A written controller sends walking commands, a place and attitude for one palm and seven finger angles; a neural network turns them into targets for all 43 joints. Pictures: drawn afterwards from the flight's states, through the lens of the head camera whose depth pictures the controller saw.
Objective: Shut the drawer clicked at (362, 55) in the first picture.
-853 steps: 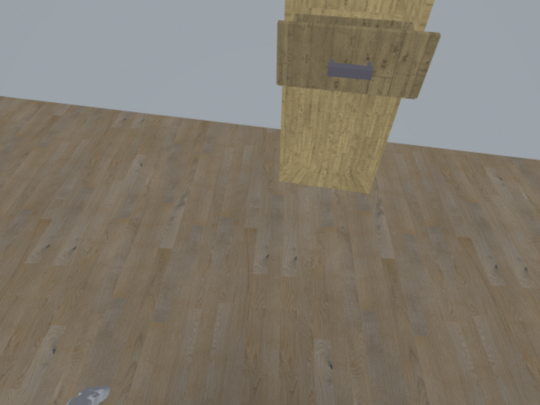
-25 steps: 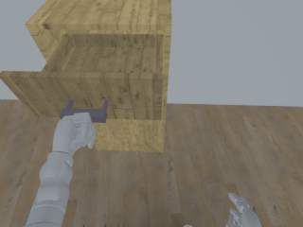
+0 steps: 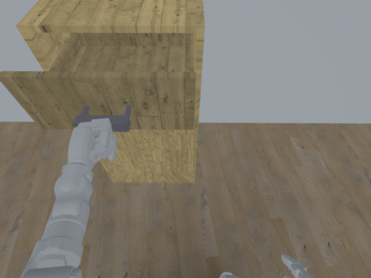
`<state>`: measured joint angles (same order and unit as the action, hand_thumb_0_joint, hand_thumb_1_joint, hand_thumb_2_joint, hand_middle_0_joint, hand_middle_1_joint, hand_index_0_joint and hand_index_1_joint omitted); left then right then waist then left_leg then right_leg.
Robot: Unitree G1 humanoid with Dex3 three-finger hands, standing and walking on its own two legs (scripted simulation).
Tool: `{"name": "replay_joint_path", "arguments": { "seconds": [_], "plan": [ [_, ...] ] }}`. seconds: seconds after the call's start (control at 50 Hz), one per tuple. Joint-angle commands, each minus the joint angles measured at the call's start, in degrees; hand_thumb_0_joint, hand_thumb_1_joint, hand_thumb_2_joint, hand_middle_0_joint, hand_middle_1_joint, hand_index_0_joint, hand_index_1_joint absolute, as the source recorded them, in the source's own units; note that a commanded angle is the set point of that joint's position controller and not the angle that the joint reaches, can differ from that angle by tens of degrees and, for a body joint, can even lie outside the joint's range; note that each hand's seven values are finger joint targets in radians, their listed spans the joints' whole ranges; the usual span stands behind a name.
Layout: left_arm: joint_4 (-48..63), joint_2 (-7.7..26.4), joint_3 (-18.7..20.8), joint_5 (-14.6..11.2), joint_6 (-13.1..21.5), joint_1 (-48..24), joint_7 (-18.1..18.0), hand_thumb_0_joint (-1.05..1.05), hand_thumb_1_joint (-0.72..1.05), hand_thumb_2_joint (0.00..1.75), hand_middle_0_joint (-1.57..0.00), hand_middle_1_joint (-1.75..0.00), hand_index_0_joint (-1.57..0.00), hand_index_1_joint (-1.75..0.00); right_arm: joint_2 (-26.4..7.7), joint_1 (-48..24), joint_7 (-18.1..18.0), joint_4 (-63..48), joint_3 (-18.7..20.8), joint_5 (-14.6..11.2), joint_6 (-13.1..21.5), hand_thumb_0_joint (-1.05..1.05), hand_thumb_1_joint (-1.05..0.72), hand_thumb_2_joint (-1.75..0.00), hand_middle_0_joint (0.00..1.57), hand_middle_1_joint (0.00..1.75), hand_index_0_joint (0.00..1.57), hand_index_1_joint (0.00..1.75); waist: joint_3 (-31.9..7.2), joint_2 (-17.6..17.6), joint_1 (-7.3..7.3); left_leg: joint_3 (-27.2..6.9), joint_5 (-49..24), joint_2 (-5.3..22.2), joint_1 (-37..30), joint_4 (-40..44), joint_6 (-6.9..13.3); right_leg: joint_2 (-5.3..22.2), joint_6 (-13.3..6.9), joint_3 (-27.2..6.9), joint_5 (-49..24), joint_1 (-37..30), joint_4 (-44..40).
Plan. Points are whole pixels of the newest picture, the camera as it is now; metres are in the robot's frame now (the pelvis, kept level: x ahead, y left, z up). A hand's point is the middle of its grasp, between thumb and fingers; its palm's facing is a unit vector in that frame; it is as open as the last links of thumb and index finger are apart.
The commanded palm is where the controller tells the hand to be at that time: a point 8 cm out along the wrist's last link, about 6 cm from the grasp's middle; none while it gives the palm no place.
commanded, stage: push the drawer shut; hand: left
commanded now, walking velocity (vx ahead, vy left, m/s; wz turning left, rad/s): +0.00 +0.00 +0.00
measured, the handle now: (105, 116) +0.46 +0.21 +0.07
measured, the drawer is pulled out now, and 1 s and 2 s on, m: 0.17 0.03 0.00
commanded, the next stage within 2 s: pull the fist back off the drawer in 1.76 s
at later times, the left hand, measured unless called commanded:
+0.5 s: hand (119, 121) +0.44 +0.17 +0.07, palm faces +0.02 -1.00 -0.03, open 3.3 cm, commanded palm +0.42 +0.22 +0.07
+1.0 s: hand (126, 99) +0.52 +0.16 +0.07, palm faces +0.03 -1.00 -0.03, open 3.2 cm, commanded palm +0.50 +0.21 +0.07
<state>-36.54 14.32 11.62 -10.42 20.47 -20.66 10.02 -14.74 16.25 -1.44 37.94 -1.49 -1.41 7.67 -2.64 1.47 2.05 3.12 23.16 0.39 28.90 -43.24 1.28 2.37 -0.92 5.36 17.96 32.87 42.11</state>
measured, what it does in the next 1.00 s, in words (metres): stands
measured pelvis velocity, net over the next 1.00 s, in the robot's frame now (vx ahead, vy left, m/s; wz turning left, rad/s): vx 0.00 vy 0.00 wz -0.02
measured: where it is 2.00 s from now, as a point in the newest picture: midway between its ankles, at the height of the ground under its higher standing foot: outside the picture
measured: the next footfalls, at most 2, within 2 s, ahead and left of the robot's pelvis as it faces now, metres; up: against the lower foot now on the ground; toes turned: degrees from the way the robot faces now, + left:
none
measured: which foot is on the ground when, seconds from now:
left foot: down 0.00-1.00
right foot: down 0.00-1.00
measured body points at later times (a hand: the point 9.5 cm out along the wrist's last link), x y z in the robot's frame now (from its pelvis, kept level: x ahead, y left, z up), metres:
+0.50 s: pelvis -0.01 +0.00 -0.01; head +0.07 +0.00 +0.43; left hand +0.43 +0.22 +0.08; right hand +0.05 -0.26 -0.13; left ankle -0.02 +0.10 -0.71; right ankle +0.03 -0.11 -0.71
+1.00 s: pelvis +0.00 +0.00 -0.02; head +0.12 +0.00 +0.41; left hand +0.51 +0.22 +0.07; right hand -0.01 -0.26 -0.13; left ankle -0.02 +0.10 -0.71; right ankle +0.03 -0.11 -0.71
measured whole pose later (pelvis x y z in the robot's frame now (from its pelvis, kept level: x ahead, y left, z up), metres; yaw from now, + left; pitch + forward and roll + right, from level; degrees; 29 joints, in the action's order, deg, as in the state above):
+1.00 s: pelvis +0.00 +0.00 -0.02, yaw -1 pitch +19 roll -1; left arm -70.0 27.0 21.8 -4.0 23.6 -54.6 9.4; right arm -16.2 22.7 0.0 38.2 -1.8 1.3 0.4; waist -3.8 1.4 9.8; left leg 3.0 25.1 1.6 44.5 -50.6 1.6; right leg 1.5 -1.0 5.3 18.2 47.6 46.9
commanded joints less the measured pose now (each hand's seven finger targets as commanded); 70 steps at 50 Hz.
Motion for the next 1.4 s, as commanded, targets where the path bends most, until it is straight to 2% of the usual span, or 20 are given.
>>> {"name": "replay_joint_path", "arguments": {
  "seconds": [0.0, 0.06, 0.14, 0.28, 0.32, 0.36, 0.42, 0.5, 0.56, 0.62, 0.68, 0.74, 0.82, 0.84, 0.98, 1.02, 1.08, 1.18, 1.26, 1.38],
  "plan": [
    [9.1, 11.74, 4.92, -0.84, 4.17, -24.32, -0.56, 0.0, 0.9, 0.9, -1.4, -1.6, -1.4, -1.6, -8.22, 1.22, -0.6, -6.14, 2.77, -0.22, 1.36, 0.0, -0.9, -0.9, 0.2, 0.3, 0.2, 0.3, -17.96, -1.5, 1.38, -3.49, -13.64, -0.27, -2.02, 6.35, -0.87, -1.63, -0.4, -4.19, -13.41, -13.19, -3.56],
    [7.25, 11.55, 4.21, -0.45, 4.51, -27.47, -0.17, 0.0, 0.9, 0.9, -1.4, -1.6, -1.4, -1.6, -8.15, 1.67, -0.59, -6.01, 2.7, -0.24, 0.78, 0.0, -0.9, -0.9, 0.2, 0.3, 0.2, 0.3, -18.29, 0.6, 1.83, -3.51, -13.88, -0.29, -2.24, 6.06, -0.9, -1.62, -0.5, -4.23, -13.31, -12.19, -3.35],
    [3.19, 12.98, 5.05, -0.23, 5.05, -31.48, -0.12, 0.0, 0.9, 0.9, -1.4, -1.6, -1.4, -1.6, -8.44, 2.73, -0.65, -5.52, 2.69, -0.14, 0.1, 0.0, -0.9, -0.9, 0.2, 0.3, 0.2, 0.3, -18.5, -2.03, 2.63, -3.91, -12.62, -0.23, -1.25, 5.88, -0.74, -1.91, -0.38, -4.14, -12.18, -11.51, -3.17],
    [-2.03, 12.46, 4.14, 0.77, 6.6, -40.28, -0.19, 0.0, 0.9, 0.9, -1.4, -1.6, -1.4, -1.6, -8.63, 4.81, -0.3, -4.44, 2.89, 0.24, -0.77, 0.0, -0.9, -0.9, 0.2, 0.3, 0.2, 0.3, -21.38, 1.74, 3.75, -4.35, -14.31, -0.28, -2.79, 4.5, -0.94, -2.16, -0.57, -4.02, -12.48, -8.27, -1.99],
    [-5.21, 15.46, 6.33, 1.07, 6.9, -41.31, -0.39, 0.0, 0.9, 0.9, -1.4, -1.6, -1.4, -1.6, -9.16, 5.6, -0.34, -3.84, 2.92, 0.31, -1.31, 0.0, -0.9, -0.9, 0.2, 0.3, 0.2, 0.3, -20.59, -0.82, 4.11, -4.31, -12.79, -0.24, -0.77, 4.15, -0.61, -2.3, -0.49, -4.18, -11.7, -8.23, -2.02],
    [-5.49, 13.58, 4.75, 1.4, 7.59, -43.46, -0.17, 0.0, 0.9, 0.9, -1.4, -1.6, -1.4, -1.6, -8.87, 5.85, -0.11, -4.01, 2.92, 0.38, -1.56, 0.0, -0.9, -0.9, 0.2, 0.3, 0.2, 0.3, -22.02, 0.89, 4.27, -4.27, -13.68, -0.27, -1.4, 3.98, -0.72, -2.28, -0.52, -4.14, -12.24, -7.66, -1.49],
    [-9.41, 16.42, 6.98, 1.8, 7.84, -45.88, -0.41, 0.0, 0.9, 0.9, -1.4, -1.6, -1.4, -1.6, -9.31, 7.05, -0.09, -3.43, 2.89, 0.73, -2.14, 0.0, -0.9, -0.9, 0.2, 0.3, 0.2, 0.3, -21.23, -1.1, 4.9, -4.16, -12.57, -0.26, 0.79, 3.46, -0.37, -2.43, -0.36, -4.36, -11.95, -7.36, -1.38],
    [-10.81, 17.54, 7.64, 2.43, 8.52, -48.18, -0.15, 0.0, 0.9, 0.9, -1.4, -1.6, -1.4, -1.6, -9.32, 8.06, 0.03, -3.46, 3.01, 0.98, -2.9, 0.0, -0.9, -0.9, 0.2, 0.3, 0.2, 0.3, -23.62, 0.77, 4.91, -4.02, -14.0, -0.29, 0.84, 2.69, -0.37, -2.4, -0.44, -4.58, -13.23, -7.54, -0.67],
    [-11.82, 16.75, 6.75, 2.72, 8.69, -50.62, -0.29, 0.0, 0.9, 0.9, -1.4, -1.6, -1.4, -1.6, -9.44, 8.94, 0.31, -3.3, 2.99, 1.22, -3.46, 0.0, -0.9, -0.9, 0.2, 0.3, 0.2, 0.3, -23.97, 1.89, 6.11, -4.3, -14.19, -0.1, 0.11, 2.11, -0.35, -2.62, -0.29, -4.39, -12.45, -5.18, -0.51],
    [-15.21, 19.84, 8.97, 3.3, 8.37, -51.7, -0.71, 0.0, 0.9, 0.9, -1.4, -1.6, -1.4, -1.6, -10.02, 10.05, 0.31, -3.02, 2.93, 1.38, -4.12, 0.0, -0.9, -0.9, 0.2, 0.3, 0.2, 0.3, -22.7, -0.93, 6.58, -4.23, -12.27, -0.1, 3.17, 1.79, 0.06, -2.81, -0.19, -4.58, -11.41, -5.14, -0.57],
    [-16.69, 20.31, 8.1, 4.36, 8.11, -56.3, -0.63, 0.0, 0.9, 0.9, -1.4, -1.6, -1.4, -1.6, -10.1, 10.77, 0.27, -2.82, 2.78, 1.41, -4.53, 0.0, -0.9, -0.9, 0.2, 0.3, 0.2, 0.3, -22.14, 1.31, 7.85, -4.3, -9.88, -0.15, 4.41, 1.45, 0.16, -2.71, -0.13, -4.87, -9.14, -3.23, -0.55],
    [-17.11, 22.11, 9.52, 4.76, 8.14, -57.72, -0.97, 0.0, 0.9, 0.9, -1.4, -1.6, -1.4, -1.6, -10.48, 12.34, 0.43, -2.54, 2.93, 1.92, -4.9, 0.0, -0.9, -0.9, 0.2, 0.3, 0.2, 0.3, -25.96, 2.46, 8.12, -4.62, -13.17, -0.09, 2.6, 0.4, 0.2, -2.81, -0.14, -4.76, -11.31, -2.97, 0.23],
    [-20.33, 22.42, 9.26, 5.34, 7.25, -59.79, -0.75, 0.0, 0.9, 0.9, -1.4, -1.6, -1.4, -1.6, -10.64, 13.61, 0.55, -2.48, 2.74, 2.17, -5.56, 0.0, -0.9, -0.9, 0.2, 0.3, 0.2, 0.3, -25.17, 1.88, 9.45, -4.56, -12.64, -0.03, 4.49, -0.47, 0.51, -3.08, 0.05, -5.01, -11.06, -1.76, 0.11],
    [-20.7, 24.53, 10.74, 5.51, 7.15, -60.6, -0.74, 0.0, 0.9, 0.9, -1.4, -1.6, -1.4, -1.6, -10.9, 14.11, 0.55, -2.23, 2.76, 2.19, -5.73, 0.0, -0.9, -0.9, 0.2, 0.3, 0.2, 0.3, -25.08, 2.65, 9.31, -4.56, -12.98, 0.04, 4.71, -0.7, 0.41, -3.03, 0.0, -5.01, -11.26, -1.58, 0.29],
    [-21.32, 26.26, 11.38, 6.38, 6.37, -64.1, -0.85, 0.0, 0.9, 0.9, -1.4, -1.6, -1.4, -1.6, -11.22, 16.34, 0.89, -2.47, 2.75, 2.89, -7.03, 0.0, -0.9, -0.9, 0.2, 0.3, 0.2, 0.3, -28.59, 4.83, 10.28, -5.16, -16.98, 0.41, 2.92, -2.09, 0.24, -3.28, 0.05, -4.58, -13.3, -0.03, 1.16],
    [-22.59, 26.75, 12.28, 6.4, 6.11, -63.32, -1.03, 0.0, 0.9, 0.9, -1.4, -1.6, -1.4, -1.6, -11.37, 17.05, 0.95, -2.54, 2.79, 3.06, -7.38, 0.0, -0.9, -0.9, 0.2, 0.3, 0.2, 0.3, -28.45, 3.08, 10.48, -5.15, -17.88, 0.46, 3.62, -2.24, 0.54, -3.5, 0.03, -4.55, -14.49, -0.7, 1.03],
    [-20.38, 27.57, 12.63, 6.8, 6.27, -63.97, -0.92, 0.0, 0.9, 0.9, -1.4, -1.6, -1.4, -1.6, -11.24, 17.82, 1.27, -2.93, 2.85, 3.28, -8.03, 0.0, -0.9, -0.9, 0.2, 0.3, 0.2, 0.3, -31.59, 5.71, 9.88, -5.12, -21.38, 0.57, 1.66, -2.63, 0.22, -3.5, -0.1, -4.53, -17.39, -1.69, 1.6],
    [-21.49, 29.77, 14.41, 7.2, 5.91, -62.9, -0.93, 0.0, 0.9, 0.9, -1.4, -1.6, -1.4, -1.6, -11.36, 18.8, 1.58, -2.95, 2.97, 3.43, -9.43, 0.0, -0.9, -0.9, 0.2, 0.3, 0.2, 0.3, -30.7, 5.66, 9.79, -5.01, -23.11, 0.89, 1.99, -2.92, 0.15, -3.77, -0.15, -4.36, -18.69, -1.77, 1.47],
    [-21.71, 27.96, 12.98, 7.42, 5.72, -64.86, -1.19, 0.0, 0.9, 0.9, -1.4, -1.6, -1.4, -1.6, -11.11, 19.42, 1.74, -2.57, 3.01, 3.62, -10.07, 0.0, -0.9, -0.9, 0.2, 0.3, 0.2, 0.3, -30.07, 7.85, 10.8, -5.51, -26.15, 1.26, -0.68, -3.38, -0.15, -3.95, -0.19, -3.94, -19.31, 1.07, 1.44],
    [-23.21, 29.23, 13.26, 7.9, 5.3, -69.59, -1.9, 0.0, 0.9, 0.9, -1.4, -1.6, -1.4, -1.6, -11.58, 20.35, 1.76, -1.78, 2.84, 3.92, -10.56, 0.0, -0.9, -0.9, 0.2, 0.3, 0.2, 0.3, -28.98, 6.1, 12.79, -6.05, -24.77, 1.42, 0.42, -3.95, -0.05, -4.08, 0.1, -3.75, -17.92, 2.95, 1.25]
  ]
}}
